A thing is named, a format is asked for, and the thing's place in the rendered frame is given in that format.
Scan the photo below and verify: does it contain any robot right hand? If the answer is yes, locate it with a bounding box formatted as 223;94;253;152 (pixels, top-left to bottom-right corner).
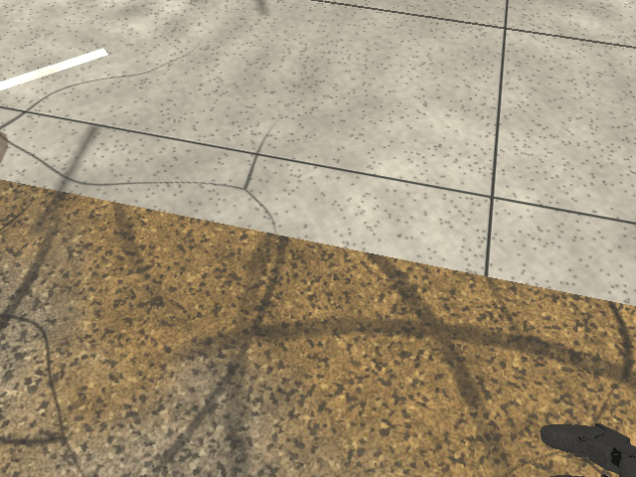
540;423;636;477

